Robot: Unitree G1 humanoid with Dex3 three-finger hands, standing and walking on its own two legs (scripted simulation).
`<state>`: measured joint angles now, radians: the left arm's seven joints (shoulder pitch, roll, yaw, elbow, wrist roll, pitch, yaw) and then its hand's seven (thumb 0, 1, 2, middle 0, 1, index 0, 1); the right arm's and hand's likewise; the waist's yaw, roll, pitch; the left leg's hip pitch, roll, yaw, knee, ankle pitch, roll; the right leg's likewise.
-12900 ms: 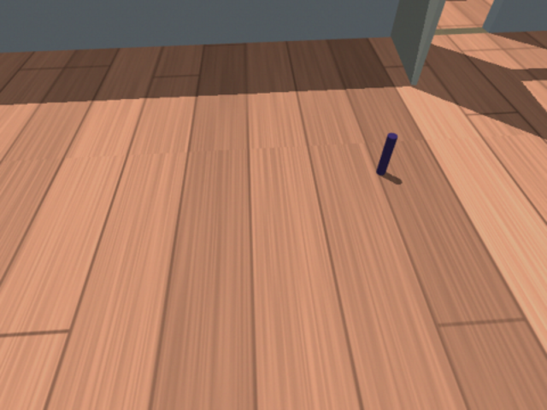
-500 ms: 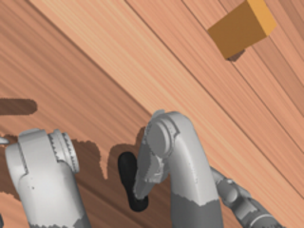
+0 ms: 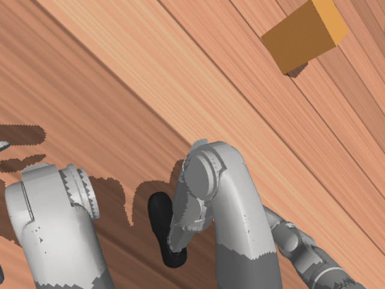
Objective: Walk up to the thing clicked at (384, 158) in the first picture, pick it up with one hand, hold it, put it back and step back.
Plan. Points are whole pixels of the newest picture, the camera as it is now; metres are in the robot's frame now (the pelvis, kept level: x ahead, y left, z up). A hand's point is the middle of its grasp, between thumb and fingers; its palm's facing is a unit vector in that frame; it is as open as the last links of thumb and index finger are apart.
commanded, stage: close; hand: left
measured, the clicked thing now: out of the picture +0.42 +0.31 -0.16
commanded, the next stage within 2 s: settle in 0.42 s
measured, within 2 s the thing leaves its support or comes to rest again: leaves its support in 0.68 s
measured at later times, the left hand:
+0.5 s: hand out of the picture +0.42 +0.30 -0.15, palm faces +0.34 -0.94 +0.02, open 7.1 cm
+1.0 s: hand out of the picture +0.41 +0.32 -0.10, palm faces +0.33 -0.95 +0.00, open 7.2 cm
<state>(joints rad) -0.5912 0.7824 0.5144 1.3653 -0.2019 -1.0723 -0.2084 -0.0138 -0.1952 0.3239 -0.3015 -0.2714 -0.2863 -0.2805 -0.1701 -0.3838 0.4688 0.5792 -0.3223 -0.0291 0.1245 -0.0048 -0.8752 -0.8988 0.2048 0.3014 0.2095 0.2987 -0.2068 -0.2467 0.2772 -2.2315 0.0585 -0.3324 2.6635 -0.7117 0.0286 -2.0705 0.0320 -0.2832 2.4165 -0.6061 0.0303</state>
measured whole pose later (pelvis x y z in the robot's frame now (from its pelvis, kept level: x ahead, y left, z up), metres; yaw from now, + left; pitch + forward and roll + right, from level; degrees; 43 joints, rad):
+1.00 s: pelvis +0.01 +0.00 +0.01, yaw +1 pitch +18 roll -15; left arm -0.58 0.70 0.49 1.11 -0.18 -0.89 -0.21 0.02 -0.10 1.16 -0.88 -1.26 -0.87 -1.28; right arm -0.07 -0.37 0.35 0.59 -0.26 0.02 0.12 0.00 -0.88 -0.90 0.20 0.30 0.21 0.30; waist -0.18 -0.16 0.17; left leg -2.25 0.06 -0.28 2.60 -0.71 0.02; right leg -2.11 0.02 -0.25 2.39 -0.63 0.02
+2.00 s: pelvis +0.02 -0.02 +0.08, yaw +10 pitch +32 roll -6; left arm -0.57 0.43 0.47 0.84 -0.20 -0.58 -0.29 0.02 -0.10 1.18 -0.90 -1.24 -0.89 -1.26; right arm 0.06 -0.31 0.05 0.65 -0.06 0.00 0.06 0.00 -0.89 -0.90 0.20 0.30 0.21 0.30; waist -0.08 -0.01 -0.10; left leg -2.19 0.05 -0.09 2.33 -0.71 0.01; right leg -2.13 -0.03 -0.10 2.27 -0.69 -0.03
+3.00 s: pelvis +0.03 -0.02 +0.16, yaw +12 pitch +33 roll -4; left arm -0.43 0.34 0.38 0.60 -0.22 -0.44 -0.27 0.02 -0.11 1.18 -0.90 -1.24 -0.89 -1.26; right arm 0.12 -0.28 0.00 0.63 0.01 -0.02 0.01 0.00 -0.89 -0.90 0.20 0.30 0.21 0.30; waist -0.04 0.02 -0.18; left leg -1.94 0.05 -0.05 2.04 -0.69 0.01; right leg -1.90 -0.02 -0.07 2.00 -0.68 -0.02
